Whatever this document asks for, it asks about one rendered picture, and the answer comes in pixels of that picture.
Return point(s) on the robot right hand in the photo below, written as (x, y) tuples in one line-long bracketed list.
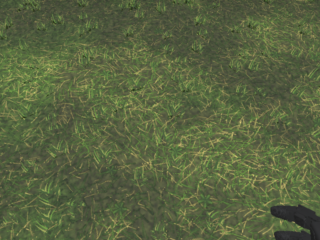
[(303, 217)]

